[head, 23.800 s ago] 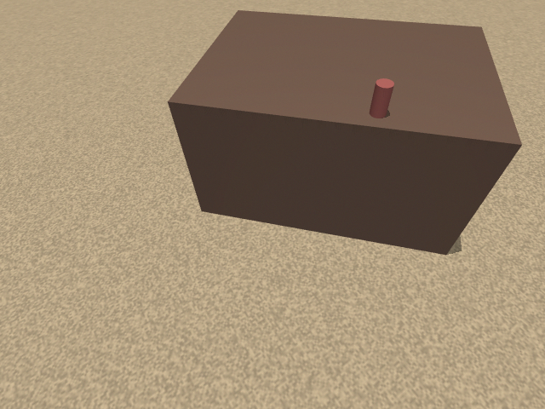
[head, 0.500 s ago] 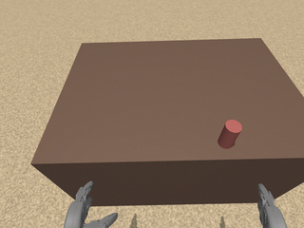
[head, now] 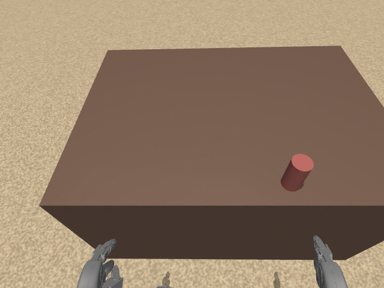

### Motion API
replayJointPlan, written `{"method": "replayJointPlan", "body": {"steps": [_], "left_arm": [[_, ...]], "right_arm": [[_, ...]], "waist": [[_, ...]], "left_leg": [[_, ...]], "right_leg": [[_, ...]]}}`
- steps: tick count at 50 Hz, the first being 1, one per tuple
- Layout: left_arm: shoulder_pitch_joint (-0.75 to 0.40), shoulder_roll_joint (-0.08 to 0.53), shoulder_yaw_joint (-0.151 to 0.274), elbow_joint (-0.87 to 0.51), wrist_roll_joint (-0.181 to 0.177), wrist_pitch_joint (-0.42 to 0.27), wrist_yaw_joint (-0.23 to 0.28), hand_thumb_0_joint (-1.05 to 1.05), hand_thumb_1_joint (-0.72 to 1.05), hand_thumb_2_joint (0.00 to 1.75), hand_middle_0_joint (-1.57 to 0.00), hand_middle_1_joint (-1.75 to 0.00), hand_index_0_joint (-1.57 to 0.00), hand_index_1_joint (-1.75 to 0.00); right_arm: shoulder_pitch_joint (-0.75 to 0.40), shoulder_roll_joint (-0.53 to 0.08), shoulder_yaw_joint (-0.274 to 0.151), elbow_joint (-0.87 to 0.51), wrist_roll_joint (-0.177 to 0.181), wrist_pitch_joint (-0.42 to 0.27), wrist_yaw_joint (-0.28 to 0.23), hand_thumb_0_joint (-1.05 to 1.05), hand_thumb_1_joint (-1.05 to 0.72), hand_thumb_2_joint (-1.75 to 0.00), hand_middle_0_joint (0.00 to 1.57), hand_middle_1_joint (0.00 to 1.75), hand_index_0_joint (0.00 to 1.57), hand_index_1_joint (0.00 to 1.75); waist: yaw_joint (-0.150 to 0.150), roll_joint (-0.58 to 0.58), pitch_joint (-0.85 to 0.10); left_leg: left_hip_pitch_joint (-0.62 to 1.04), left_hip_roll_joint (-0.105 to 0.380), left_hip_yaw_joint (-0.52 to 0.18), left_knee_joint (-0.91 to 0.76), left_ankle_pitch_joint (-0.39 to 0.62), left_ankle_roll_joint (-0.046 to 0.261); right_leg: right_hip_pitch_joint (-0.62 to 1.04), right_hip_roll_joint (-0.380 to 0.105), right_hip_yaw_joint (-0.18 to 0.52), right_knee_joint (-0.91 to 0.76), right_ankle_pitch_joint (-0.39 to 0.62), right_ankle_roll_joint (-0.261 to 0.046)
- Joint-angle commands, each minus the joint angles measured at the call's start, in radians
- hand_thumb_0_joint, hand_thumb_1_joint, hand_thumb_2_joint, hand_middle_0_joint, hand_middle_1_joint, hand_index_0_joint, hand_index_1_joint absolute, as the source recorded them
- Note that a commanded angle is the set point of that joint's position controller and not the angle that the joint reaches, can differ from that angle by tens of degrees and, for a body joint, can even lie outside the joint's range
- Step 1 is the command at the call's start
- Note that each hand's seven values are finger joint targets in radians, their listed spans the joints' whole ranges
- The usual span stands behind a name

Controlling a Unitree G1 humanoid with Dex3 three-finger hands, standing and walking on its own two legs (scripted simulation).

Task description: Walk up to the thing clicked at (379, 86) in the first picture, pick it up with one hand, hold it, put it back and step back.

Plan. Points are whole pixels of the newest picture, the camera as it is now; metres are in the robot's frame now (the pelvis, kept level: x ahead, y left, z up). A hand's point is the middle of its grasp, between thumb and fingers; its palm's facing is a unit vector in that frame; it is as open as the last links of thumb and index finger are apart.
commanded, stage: home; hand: right
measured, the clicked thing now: (296, 173) +0.42 -0.24 -0.09
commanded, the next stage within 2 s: none
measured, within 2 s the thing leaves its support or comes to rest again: neither
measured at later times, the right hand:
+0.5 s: hand out of the picture +0.06 -0.26 -0.12, palm faces -0.04 +0.92 -0.38, open 17.3 cm
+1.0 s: hand out of the picture +0.03 -0.25 -0.12, palm faces -0.03 +0.93 -0.37, open 17.2 cm
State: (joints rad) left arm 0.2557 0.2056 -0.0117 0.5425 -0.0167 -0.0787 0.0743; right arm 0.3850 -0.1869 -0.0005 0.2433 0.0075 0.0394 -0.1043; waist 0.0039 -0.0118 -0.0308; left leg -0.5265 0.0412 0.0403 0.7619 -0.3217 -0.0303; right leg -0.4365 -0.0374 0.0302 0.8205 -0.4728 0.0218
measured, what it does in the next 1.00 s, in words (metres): stands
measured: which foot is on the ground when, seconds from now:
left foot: down 0.00-1.00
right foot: down 0.00-1.00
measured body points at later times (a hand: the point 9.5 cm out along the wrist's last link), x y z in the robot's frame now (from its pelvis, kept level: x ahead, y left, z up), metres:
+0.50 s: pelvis +0.00 +0.00 +0.03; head +0.00 +0.00 +0.48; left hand +0.06 +0.30 -0.10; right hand +0.07 -0.30 -0.10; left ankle +0.04 +0.14 -0.71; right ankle -0.03 -0.13 -0.71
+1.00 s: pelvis -0.02 +0.01 +0.04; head -0.02 +0.02 +0.49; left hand +0.02 +0.31 -0.10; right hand +0.03 -0.30 -0.09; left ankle +0.04 +0.14 -0.71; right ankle -0.03 -0.13 -0.71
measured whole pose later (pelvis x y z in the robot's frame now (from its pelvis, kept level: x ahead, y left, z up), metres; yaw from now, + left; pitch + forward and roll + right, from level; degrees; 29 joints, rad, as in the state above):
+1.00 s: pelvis -0.02 +0.01 +0.04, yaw +0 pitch -3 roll -1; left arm 0.19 0.36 0.00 1.14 0.02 0.00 -0.01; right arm 0.16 -0.35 0.01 1.14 -0.02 0.00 -0.01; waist -0.01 -0.01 0.04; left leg -0.22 0.06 0.03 0.39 -0.13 -0.02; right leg -0.10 -0.01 0.01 0.38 -0.23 0.02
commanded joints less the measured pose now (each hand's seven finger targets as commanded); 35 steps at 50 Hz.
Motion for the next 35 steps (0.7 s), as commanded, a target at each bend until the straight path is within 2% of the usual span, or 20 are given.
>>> {"method": "replayJointPlan", "body": {"steps": [1,2,3,4,6,7,8,10,11,13,15,16,18,21,25,27,29,31,32,35], "left_arm": [[-0.013,0.291,0.098,0.050,0.112,0.010,-0.020,0.00,0.90,0.90,-0.20,-0.30,-0.20,-0.30],[-0.028,0.286,0.086,0.053,0.099,0.020,-0.028,0.00,0.90,0.90,-0.20,-0.30,-0.20,-0.30],[-0.042,0.276,0.080,0.066,0.086,0.025,-0.036,0.00,0.90,0.90,-0.20,-0.30,-0.20,-0.30],[-0.038,0.276,0.076,0.085,0.075,0.027,-0.044,0.00,0.90,0.90,-0.20,-0.30,-0.20,-0.30],[-0.061,0.283,0.076,0.116,0.065,0.031,-0.053,0.00,0.90,0.90,-0.20,-0.30,-0.20,-0.30],[-0.066,0.286,0.074,0.136,0.063,0.035,-0.055,0.00,0.90,0.90,-0.20,-0.30,-0.20,-0.30],[-0.075,0.288,0.074,0.155,0.064,0.038,-0.056,0.00,0.90,0.90,-0.20,-0.30,-0.20,-0.30],[-0.047,0.293,0.073,0.200,0.058,0.043,-0.057,0.00,0.90,0.90,-0.20,-0.30,-0.20,-0.30],[-0.064,0.298,0.074,0.213,0.058,0.046,-0.058,0.00,0.90,0.90,-0.20,-0.30,-0.20,-0.30],[-0.064,0.310,0.074,0.249,0.057,0.048,-0.059,0.00,0.90,0.90,-0.20,-0.30,-0.20,-0.30],[-0.080,0.320,0.073,0.279,0.053,0.052,-0.059,0.00,0.90,0.90,-0.20,-0.30,-0.20,-0.30],[-0.061,0.322,0.072,0.300,0.051,0.054,-0.058,0.00,0.90,0.90,-0.20,-0.30,-0.20,-0.30],[-0.080,0.334,0.069,0.331,0.048,0.057,-0.058,0.00,0.90,0.90,-0.20,-0.30,-0.20,-0.30],[-0.084,0.335,0.061,0.378,0.042,0.064,-0.057,0.00,0.90,0.90,-0.20,-0.30,-0.20,-0.30],[-0.095,0.360,0.057,0.430,0.040,0.064,-0.058,0.00,0.90,0.90,-0.20,-0.30,-0.20,-0.30],[-0.103,0.360,0.055,0.449,0.041,0.067,-0.060,0.00,0.90,0.90,-0.20,-0.30,-0.20,-0.30],[-0.097,0.355,0.051,0.465,0.040,0.065,-0.063,0.00,0.90,0.90,-0.20,-0.30,-0.20,-0.30],[-0.100,0.356,0.052,0.483,0.039,0.066,-0.065,0.00,0.90,0.90,-0.20,-0.30,-0.20,-0.30],[-0.097,0.352,0.050,0.488,0.040,0.065,-0.066,0.00,0.90,0.90,-0.20,-0.30,-0.20,-0.30],[-0.100,0.351,0.051,0.508,0.041,0.066,-0.068,0.00,0.90,0.90,-0.20,-0.30,-0.20,-0.30]], "right_arm": [[-0.055,-0.328,-0.109,0.142,-0.097,-0.076,0.046,0.00,0.56,-0.05,0.05,0.05,0.05,0.05],[-0.047,-0.309,-0.099,0.158,-0.081,-0.084,0.056,0.00,0.57,-0.05,0.05,0.05,0.05,0.05],[-0.055,-0.294,-0.088,0.192,-0.069,-0.090,0.062,0.00,0.57,-0.04,0.05,0.05,0.05,0.05],[-0.089,-0.282,-0.077,0.219,-0.061,-0.095,0.071,0.00,0.57,-0.04,0.05,0.05,0.05,0.05],[-0.123,-0.281,-0.067,0.281,-0.049,-0.098,0.080,0.00,0.52,-0.07,0.06,0.06,0.06,0.06],[-0.142,-0.289,-0.065,0.317,-0.049,-0.098,0.082,0.00,0.53,-0.07,0.06,0.06,0.05,0.06],[-0.147,-0.302,-0.066,0.350,-0.052,-0.099,0.082,0.00,0.53,-0.07,0.05,0.06,0.05,0.06],[-0.166,-0.316,-0.066,0.414,-0.049,-0.099,0.084,0.00,0.53,-0.06,0.05,0.06,0.05,0.06],[-0.163,-0.318,-0.064,0.440,-0.048,-0.098,0.082,0.00,0.54,-0.06,0.05,0.06,0.05,0.06],[-0.180,-0.332,-0.062,0.493,-0.046,-0.093,0.082,0.00,0.53,-0.07,0.05,0.06,0.05,0.06],[-0.177,-0.340,-0.056,0.543,-0.042,-0.092,0.080,0.00,0.54,-0.06,0.05,0.05,0.05,0.05],[-0.194,-0.344,-0.056,0.564,-0.041,-0.089,0.080,0.00,0.55,-0.05,0.05,0.05,0.05,0.05],[-0.190,-0.353,-0.049,0.608,-0.037,-0.085,0.078,0.00,0.55,-0.06,0.05,0.05,0.05,0.05],[-0.209,-0.366,-0.040,0.666,-0.035,-0.082,0.076,0.00,0.52,-0.07,0.05,0.06,0.05,0.06],[-0.229,-0.371,-0.028,0.723,-0.028,-0.077,0.078,0.00,0.51,-0.08,0.06,0.06,0.06,0.06],[-0.242,-0.380,-0.028,0.745,-0.030,-0.074,0.078,0.00,0.50,-0.09,0.06,0.06,0.06,0.06],[-0.258,-0.381,-0.028,0.760,-0.028,-0.075,0.081,0.00,0.50,-0.08,0.06,0.06,0.06,0.06],[-0.248,-0.387,-0.028,0.781,-0.029,-0.073,0.082,0.00,0.51,-0.08,0.06,0.06,0.06,0.06],[-0.254,-0.390,-0.028,0.786,-0.029,-0.074,0.083,0.00,0.49,-0.09,0.06,0.06,0.06,0.06],[-0.266,-0.385,-0.028,0.801,-0.028,-0.071,0.085,0.00,0.52,-0.07,0.06,0.06,0.06,0.06]], "waist": [[0.007,-0.017,-0.194],[0.005,-0.002,-0.182],[0.003,0.008,-0.156],[0.011,0.005,-0.119],[0.009,0.011,-0.095],[0.010,0.014,-0.061],[0.006,0.025,-0.057],[0.018,0.022,-0.060],[0.008,0.017,-0.053],[0.011,-0.001,-0.034],[0.001,0.003,-0.033],[0.010,-0.002,-0.042],[-0.005,0.000,-0.030],[-0.002,-0.001,-0.009],[-0.008,-0.018,0.038],[-0.006,-0.002,0.070],[-0.001,0.001,0.062],[-0.005,0.024,0.083],[-0.002,0.028,0.070],[-0.002,0.024,0.090]], "left_leg": [[0.255,0.068,-0.071,-0.038,0.305,0.098],[0.236,0.065,-0.076,-0.052,0.315,0.102],[0.231,0.064,-0.074,-0.070,0.288,0.100],[0.217,0.059,-0.066,-0.068,0.272,0.094],[0.217,0.059,-0.060,-0.074,0.282,0.090],[0.221,0.059,-0.060,-0.099,0.248,0.085],[0.235,0.067,-0.070,-0.112,0.263,0.085],[0.259,0.074,-0.082,-0.110,0.307,0.088],[0.265,0.075,-0.080,-0.137,0.297,0.083],[0.269,0.073,-0.082,-0.149,0.266,0.081],[0.296,0.077,-0.080,-0.176,0.303,0.075],[0.325,0.076,-0.078,-0.166,0.318,0.076],[0.344,0.080,-0.077,-0.204,0.320,0.071],[0.361,0.090,-0.083,-0.258,0.329,0.065],[0.396,0.085,-0.080,-0.318,0.260,0.049],[0.369,0.085,-0.088,-0.364,0.151,0.047],[0.394,0.087,-0.090,-0.375,0.163,0.045],[0.367,0.092,-0.101,-0.416,0.084,0.042],[0.365,0.097,-0.107,-0.426,0.080,0.045],[0.358,0.098,-0.116,-0.452,0.022,0.042]], "right_leg": [[0.067,-0.033,0.016,-0.108,0.424,-0.060],[0.079,-0.031,0.023,-0.109,0.423,-0.068],[0.079,-0.029,0.024,-0.126,0.376,-0.067],[0.069,-0.031,0.029,-0.154,0.360,-0.066],[0.076,-0.032,0.036,-0.174,0.353,-0.063],[0.050,-0.028,0.038,-0.195,0.293,-0.065],[0.058,-0.025,0.038,-0.197,0.286,-0.064],[0.085,-0.027,0.038,-0.212,0.330,-0.062],[0.086,-0.023,0.040,-0.221,0.309,-0.063],[0.104,-0.033,0.058,-0.267,0.299,-0.067],[0.131,-0.036,0.061,-0.284,0.338,-0.067],[0.134,-0.042,0.066,-0.303,0.367,-0.068],[0.156,-0.046,0.075,-0.339,0.363,-0.066],[0.194,-0.047,0.072,-0.389,0.366,-0.059],[0.190,-0.054,0.081,-0.465,0.309,-0.053],[0.196,-0.050,0.075,-0.493,0.246,-0.051],[0.198,-0.055,0.075,-0.510,0.250,-0.052],[0.209,-0.047,0.064,-0.515,0.214,-0.048],[0.231,-0.048,0.060,-0.514,0.232,-0.046],[0.219,-0.048,0.059,-0.530,0.190,-0.045]]}}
